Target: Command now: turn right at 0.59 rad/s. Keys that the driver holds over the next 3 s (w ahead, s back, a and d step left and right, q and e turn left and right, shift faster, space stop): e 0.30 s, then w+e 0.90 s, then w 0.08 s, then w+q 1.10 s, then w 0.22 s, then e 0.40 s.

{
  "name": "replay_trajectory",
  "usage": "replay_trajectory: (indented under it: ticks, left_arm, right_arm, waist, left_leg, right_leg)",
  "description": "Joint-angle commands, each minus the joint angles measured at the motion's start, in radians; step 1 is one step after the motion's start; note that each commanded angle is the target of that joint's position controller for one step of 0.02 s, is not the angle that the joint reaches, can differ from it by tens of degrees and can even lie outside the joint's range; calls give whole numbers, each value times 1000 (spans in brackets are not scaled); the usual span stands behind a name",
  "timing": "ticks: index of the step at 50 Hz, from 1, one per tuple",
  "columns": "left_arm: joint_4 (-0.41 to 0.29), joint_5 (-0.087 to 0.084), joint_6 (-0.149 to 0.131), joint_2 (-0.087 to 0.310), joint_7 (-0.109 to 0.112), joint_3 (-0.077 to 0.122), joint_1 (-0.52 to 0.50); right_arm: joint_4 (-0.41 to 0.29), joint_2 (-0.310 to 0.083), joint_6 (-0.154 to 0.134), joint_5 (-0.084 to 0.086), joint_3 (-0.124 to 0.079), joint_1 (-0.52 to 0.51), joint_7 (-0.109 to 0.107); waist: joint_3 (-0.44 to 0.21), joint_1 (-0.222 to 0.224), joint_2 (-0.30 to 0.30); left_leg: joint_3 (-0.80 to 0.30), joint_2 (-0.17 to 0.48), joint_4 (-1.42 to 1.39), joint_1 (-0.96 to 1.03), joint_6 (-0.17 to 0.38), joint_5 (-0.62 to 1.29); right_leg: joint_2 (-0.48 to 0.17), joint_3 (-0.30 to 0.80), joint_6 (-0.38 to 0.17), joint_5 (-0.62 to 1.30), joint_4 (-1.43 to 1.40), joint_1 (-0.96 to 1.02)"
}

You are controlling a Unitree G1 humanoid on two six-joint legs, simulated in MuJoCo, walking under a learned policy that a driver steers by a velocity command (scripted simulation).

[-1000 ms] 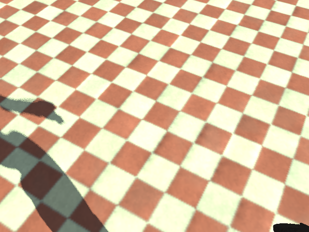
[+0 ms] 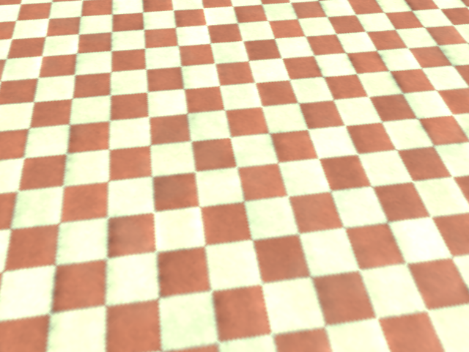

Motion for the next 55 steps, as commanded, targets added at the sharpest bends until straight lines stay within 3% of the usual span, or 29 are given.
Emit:
replay_trajectory:
  ticks: [1,2,4,6,9,15,18,19,20,21,22,23,24,25,26,28,30,35,40,43,45,46,47,48,49,50,51,52,55]
  left_arm:
    - [-68,11,-22,197,4,63,61]
    - [-45,6,-17,207,3,73,71]
    - [-23,6,3,153,5,63,88]
    - [-45,-6,5,116,-3,50,52]
    - [-89,-6,-1,92,-9,36,-18]
    - [-117,2,2,86,-34,24,-2]
    - [-104,-4,8,85,-48,29,58]
    - [-72,-8,5,97,-47,40,128]
    - [-30,-18,-1,133,-40,61,245]
    - [-42,-12,-19,269,-27,87,315]
    - [-67,19,-63,248,-46,70,303]
    - [-66,25,-91,188,-51,50,246]
    - [-67,14,-103,147,-47,36,205]
    - [-72,6,-103,129,-38,27,172]
    - [-74,9,-102,125,-29,20,160]
    - [-74,21,-109,123,-17,18,184]
    - [-62,17,-114,128,-9,20,218]
    - [-20,5,-110,141,1,26,274]
    - [21,-8,-95,142,5,30,318]
    - [24,-5,-84,149,8,36,291]
    - [4,4,-83,114,1,22,246]
    - [-24,29,-84,54,-2,0,246]
    - [-46,-8,-94,-36,-1,-23,395]
    - [-15,-29,-97,86,0,-3,375]
    - [-23,-26,-96,139,-4,13,262]
    - [-29,-15,-95,131,-3,12,203]
    - [-39,-2,-98,118,-7,14,164]
    - [-40,-7,-93,96,-13,14,170]
    - [-62,-10,-74,33,-22,0,144]
  right_arm:
    - [-80,-179,-7,-29,-37,-13,-5]
    - [-90,-131,-6,-18,-24,-55,-11]
    - [-97,-110,-1,5,-13,-73,-20]
    - [-90,-115,9,0,-10,-40,-29]
    - [-82,-146,24,-7,-19,20,-37]
    - [-88,-207,36,12,-40,-3,-11]
    - [-76,-217,29,43,-45,-2,-2]
    - [-67,-183,24,45,-36,4,0]
    - [-61,-113,19,27,-15,16,7]
    - [-132,-23,12,-18,16,-41,14]
    - [-168,-88,-13,11,-2,-137,12]
    - [-172,-145,-28,41,-19,-148,18]
    - [-152,-169,-40,40,-29,-118,21]
    - [-129,-171,-48,22,-33,-94,19]
    - [-119,-166,-55,8,-34,-84,19]
    - [-107,-141,-68,6,-30,-82,25]
    - [-108,-123,-72,5,-25,-101,26]
    - [-137,-92,-78,14,-9,-195,36]
    - [-180,-93,-100,18,1,-271,56]
    - [-170,-131,-113,21,-15,-188,53]
    - [-127,-193,-117,15,-47,33,34]
    - [-116,-251,-112,-4,-57,218,22]
    - [-83,-288,-100,-13,-62,271,31]
    - [-96,-181,-97,10,-37,232,34]
    - [-104,-124,-89,14,-23,179,25]
    - [-101,-115,-82,6,-18,136,22]
    - [-91,-99,-79,-1,-14,116,19]
    - [-86,-87,-83,-10,-8,104,15]
    - [-60,-92,-100,6,-13,95,14]
  waist:
    - [-89,19,225]
    - [-76,30,179]
    - [-51,20,167]
    - [-40,-6,185]
    - [-64,-58,204]
    - [-90,-55,222]
    - [-91,-13,202]
    - [-96,16,175]
    - [-117,54,50]
    - [-111,59,-274]
    - [-101,104,-182]
    - [-16,69,-134]
    - [25,40,-114]
    - [31,23,-96]
    - [33,12,-99]
    - [13,10,-80]
    - [7,18,-63]
    - [38,54,-81]
    - [57,76,-78]
    - [24,27,-128]
    - [-130,-92,-119]
    - [-325,-156,-5]
    - [-446,-62,382]
    - [-337,-77,286]
    - [-192,-95,196]
    - [-110,-79,117]
    - [-61,-64,105]
    - [-48,-41,127]
    - [-6,-23,137]
  left_leg:
    - [-400,448,-173,134,275,396]
    - [-296,381,-159,119,234,355]
    - [-183,310,-147,138,196,308]
    - [-103,279,-160,150,206,331]
    - [-80,313,-161,253,233,366]
    - [18,347,-137,191,221,417]
    - [40,353,-119,103,169,54]
    - [75,324,-55,8,133,-93]
    - [157,264,145,-143,76,-236]
    - [224,111,550,-476,-20,-452]
    - [22,55,672,-598,-8,-431]
    - [-14,102,678,-623,20,-327]
    - [-15,126,643,-603,34,-222]
    - [-13,139,600,-580,26,-138]
    - [-13,141,551,-539,13,-62]
    - [6,113,483,-503,-9,64]
    - [8,95,388,-496,-30,142]
    - [1,60,164,-425,-66,249]
    - [-1,40,42,-367,-43,233]
    - [17,22,21,-211,-6,156]
    - [19,46,-22,131,60,178]
    - [-176,233,20,454,126,61]
    - [-687,464,-115,718,269,-163]
    - [-714,457,-177,632,241,-299]
    - [-519,416,-186,490,205,-254]
    - [-382,374,-200,355,188,-111]
    - [-299,340,-224,258,184,-8]
    - [-225,315,-252,198,177,44]
    - [-105,316,-318,131,204,128]
  right_leg:
    - [-49,-42,54,-264,440,-208]
    - [-61,-55,71,-196,502,-209]
    - [-74,-77,109,-102,583,-251]
    - [-91,-136,130,-60,547,-258]
    - [-138,-176,150,-49,407,-274]
    - [-165,-279,113,-33,130,-56]
    - [-145,-325,39,66,-73,97]
    - [-119,-331,5,73,-129,225]
    - [-151,-240,-44,45,-190,404]
    - [-438,260,-203,-51,-295,521]
    - [-512,501,-331,-212,-427,433]
    - [-494,433,-300,-313,-467,385]
    - [-448,352,-255,-321,-471,352]
    - [-407,281,-222,-252,-468,345]
    - [-370,224,-203,-170,-475,324]
    - [-334,158,-192,-9,-482,334]
    - [-318,115,-188,88,-478,342]
    - [-290,78,-171,157,-456,283]
    - [-311,136,-165,250,-384,303]
    - [-324,170,-138,417,-317,302]
    - [-231,110,-81,631,-62,236]
    - [-160,55,-45,423,236,70]
    - [-15,-21,17,-254,560,-278]
    - [-108,-11,26,-215,679,-379]
    - [-151,-52,27,-117,676,-403]
    - [-193,-87,28,-47,647,-367]
    - [-219,-94,25,-6,605,-339]
    - [-241,-96,21,19,584,-293]
    - [-266,-128,25,37,514,-311]
Next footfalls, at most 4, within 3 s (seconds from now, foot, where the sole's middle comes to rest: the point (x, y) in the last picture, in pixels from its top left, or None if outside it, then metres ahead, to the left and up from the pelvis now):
0.40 right None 0.00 -0.15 -0.77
0.90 left None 0.39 -0.08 -0.77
1.40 right None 0.44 -0.49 -0.77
1.92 left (392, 240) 0.83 -0.49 -0.77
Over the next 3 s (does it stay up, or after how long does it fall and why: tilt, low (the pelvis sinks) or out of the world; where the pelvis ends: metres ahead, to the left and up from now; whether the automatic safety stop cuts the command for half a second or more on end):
stays up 1.13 -0.65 0.00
